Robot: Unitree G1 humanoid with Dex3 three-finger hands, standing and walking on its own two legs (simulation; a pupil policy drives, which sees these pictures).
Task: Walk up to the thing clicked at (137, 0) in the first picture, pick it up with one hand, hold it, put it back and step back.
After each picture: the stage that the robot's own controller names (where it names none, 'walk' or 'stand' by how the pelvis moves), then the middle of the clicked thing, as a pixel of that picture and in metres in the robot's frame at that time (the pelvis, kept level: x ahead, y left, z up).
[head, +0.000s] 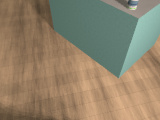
stand; out of the picture +1.03 -0.32 -0.03
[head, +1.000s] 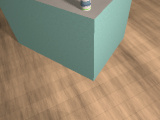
walk; (85, 0) +0.95 +0.05 +0.00
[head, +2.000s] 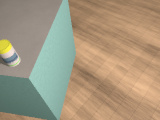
walk; (8, 53) +0.50 +0.38 -0.02
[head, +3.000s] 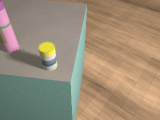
walk; (48, 56) +0.49 +0.17 +0.01
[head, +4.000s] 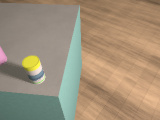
stand; (34, 70) +0.43 +0.24 -0.02
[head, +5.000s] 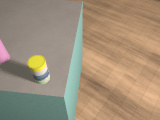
stand; (39, 70) +0.42 +0.21 -0.03
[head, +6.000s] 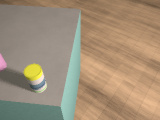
stand; (36, 79) +0.39 +0.21 -0.03
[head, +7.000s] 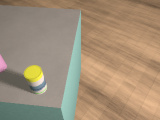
stand; (36, 80) +0.38 +0.21 -0.03
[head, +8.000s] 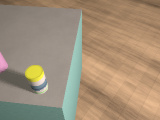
rise first; (37, 80) +0.38 +0.21 -0.03
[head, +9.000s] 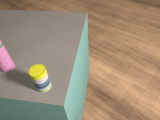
rise first; (40, 78) +0.39 +0.23 -0.03
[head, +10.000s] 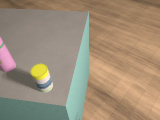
go down; (42, 78) +0.39 +0.22 -0.03
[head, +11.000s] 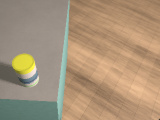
go down; (26, 71) +0.38 +0.20 +0.01
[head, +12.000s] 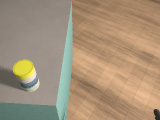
approach; (27, 76) +0.38 +0.21 +0.00
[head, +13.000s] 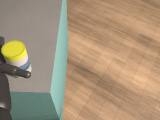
close; (18, 60) +0.40 +0.22 +0.04
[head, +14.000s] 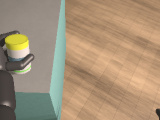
lift; (19, 54) +0.42 +0.21 +0.05
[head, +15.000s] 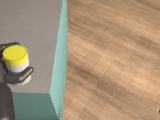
lift; (18, 65) +0.38 +0.21 +0.05
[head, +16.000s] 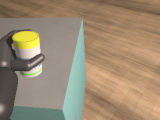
lift; (28, 54) +0.33 +0.18 +0.21
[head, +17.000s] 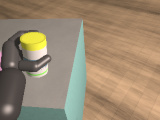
hold; (35, 55) +0.33 +0.16 +0.20
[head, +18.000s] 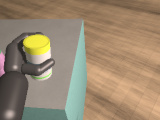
hold; (39, 58) +0.32 +0.15 +0.20
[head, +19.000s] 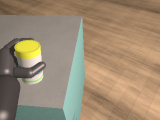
crouch; (30, 62) +0.33 +0.18 +0.17
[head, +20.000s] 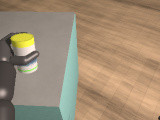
lower; (25, 53) +0.39 +0.20 +0.14
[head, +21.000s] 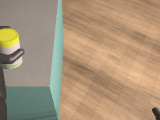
lower; (9, 49) +0.44 +0.23 +0.05
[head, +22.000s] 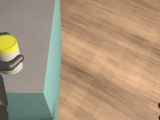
lower; (9, 55) +0.42 +0.23 +0.05
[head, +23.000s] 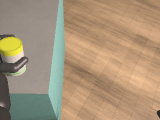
lower; (13, 57) +0.42 +0.22 +0.04
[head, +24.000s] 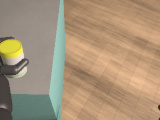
lower; (13, 59) +0.41 +0.23 +0.04
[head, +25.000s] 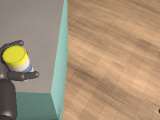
open; (19, 64) +0.39 +0.21 +0.04
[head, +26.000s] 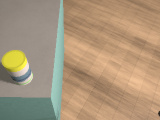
sink last; (19, 68) +0.38 +0.21 +0.03
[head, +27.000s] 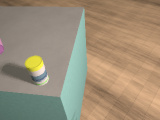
stand; (37, 71) +0.42 +0.23 +0.02
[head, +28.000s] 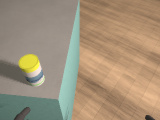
stand; (32, 71) +0.39 +0.21 +0.02
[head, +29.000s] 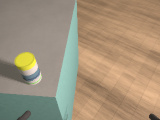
stand; (29, 69) +0.39 +0.22 +0.03
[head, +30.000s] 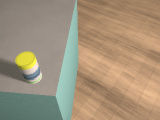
stand; (29, 68) +0.40 +0.22 +0.03
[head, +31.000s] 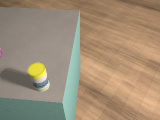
walk; (39, 77) +0.40 +0.21 -0.03
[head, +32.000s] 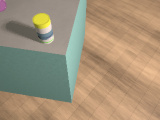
walk; (44, 29) +0.56 +0.18 +0.00
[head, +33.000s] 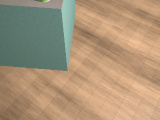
walk; out of the picture +0.84 +0.25 -0.01
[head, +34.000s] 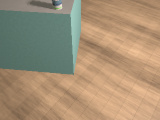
stand; out of the picture +1.02 +0.21 -0.02
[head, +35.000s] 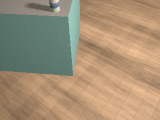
stand; (53, 2) +1.00 +0.21 -0.03
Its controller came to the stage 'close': yes
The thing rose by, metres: 0.23
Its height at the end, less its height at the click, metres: +0.00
